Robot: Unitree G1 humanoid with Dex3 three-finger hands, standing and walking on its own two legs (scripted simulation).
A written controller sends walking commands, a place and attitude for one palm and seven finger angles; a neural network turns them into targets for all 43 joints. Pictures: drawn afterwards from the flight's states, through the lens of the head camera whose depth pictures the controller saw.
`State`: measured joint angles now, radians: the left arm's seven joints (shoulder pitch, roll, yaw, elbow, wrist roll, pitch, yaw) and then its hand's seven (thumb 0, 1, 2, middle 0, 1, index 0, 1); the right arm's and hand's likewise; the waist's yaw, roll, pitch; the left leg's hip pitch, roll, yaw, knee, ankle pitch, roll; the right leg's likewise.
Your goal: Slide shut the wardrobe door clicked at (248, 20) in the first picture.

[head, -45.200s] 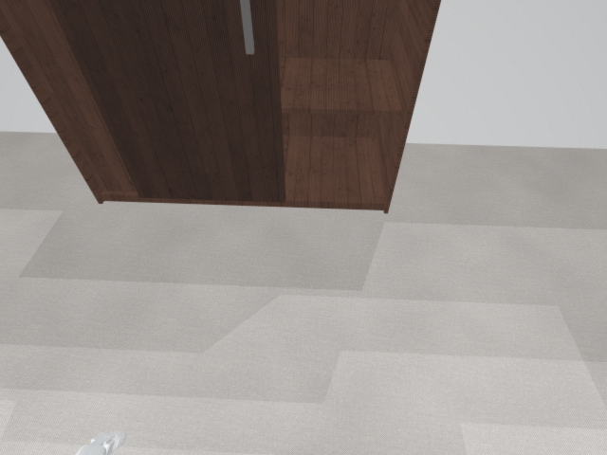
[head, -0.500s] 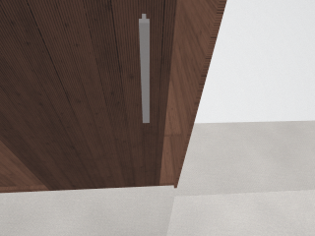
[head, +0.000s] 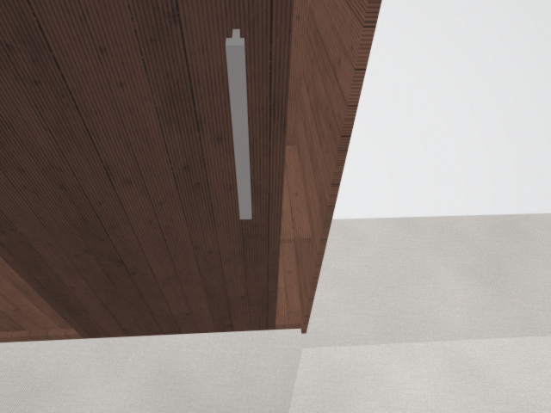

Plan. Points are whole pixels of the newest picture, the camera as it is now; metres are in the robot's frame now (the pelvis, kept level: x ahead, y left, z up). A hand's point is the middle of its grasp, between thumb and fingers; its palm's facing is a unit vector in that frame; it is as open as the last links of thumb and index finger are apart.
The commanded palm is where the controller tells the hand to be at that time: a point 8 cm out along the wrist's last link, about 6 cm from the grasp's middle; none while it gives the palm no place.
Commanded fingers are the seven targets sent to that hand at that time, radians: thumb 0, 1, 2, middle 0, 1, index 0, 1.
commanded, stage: look again from close up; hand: left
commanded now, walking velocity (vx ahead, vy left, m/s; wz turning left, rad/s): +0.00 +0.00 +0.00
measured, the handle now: (241, 139) +0.51 +0.09 +0.14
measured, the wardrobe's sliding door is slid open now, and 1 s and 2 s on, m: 0.10 0.10 0.10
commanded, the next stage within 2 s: none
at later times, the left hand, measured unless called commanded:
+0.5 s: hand out of the picture +0.00 +0.17 -0.17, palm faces +0.01 -0.97 -0.23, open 7.4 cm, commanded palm none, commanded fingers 0.00 0.90 0.90 -0.20 -0.30 -0.20 -0.30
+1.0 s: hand out of the picture -0.01 +0.16 -0.17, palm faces +0.03 -0.97 -0.23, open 7.4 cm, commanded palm none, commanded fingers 0.00 0.90 0.90 -0.20 -0.30 -0.20 -0.30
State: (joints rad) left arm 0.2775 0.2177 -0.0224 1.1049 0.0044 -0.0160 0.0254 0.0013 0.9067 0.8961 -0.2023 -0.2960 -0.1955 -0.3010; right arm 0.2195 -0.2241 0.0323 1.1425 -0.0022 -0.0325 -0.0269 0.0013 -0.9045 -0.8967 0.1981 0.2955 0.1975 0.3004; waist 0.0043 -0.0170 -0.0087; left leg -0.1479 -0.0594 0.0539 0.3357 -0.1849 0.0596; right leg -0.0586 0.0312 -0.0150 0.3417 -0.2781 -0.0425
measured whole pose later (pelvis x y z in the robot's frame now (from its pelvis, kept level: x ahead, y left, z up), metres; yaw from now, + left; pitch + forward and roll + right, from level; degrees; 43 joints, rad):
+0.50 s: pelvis +0.00 -0.02 +0.00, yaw +0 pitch +0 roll +1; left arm 0.30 0.21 -0.02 1.11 0.00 -0.02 0.03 0.00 0.91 0.90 -0.20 -0.30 -0.20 -0.30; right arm 0.23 -0.21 0.04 1.15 0.00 -0.02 -0.03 0.00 -0.90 -0.90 0.20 0.30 0.20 0.30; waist 0.01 -0.02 -0.01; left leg -0.15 -0.03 0.05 0.35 -0.20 0.03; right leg -0.05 0.06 -0.02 0.33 -0.27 -0.07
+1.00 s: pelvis +0.00 -0.03 +0.00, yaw +0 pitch +0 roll +1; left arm 0.32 0.19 -0.02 1.11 0.00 -0.02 0.03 0.00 0.91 0.90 -0.20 -0.30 -0.20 -0.30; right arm 0.26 -0.19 0.03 1.15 0.00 -0.02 -0.04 0.00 -0.91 -0.90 0.20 0.30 0.20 0.30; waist 0.01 -0.01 -0.01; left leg -0.15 -0.02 0.04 0.36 -0.20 0.02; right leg -0.05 0.07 -0.02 0.33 -0.28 -0.08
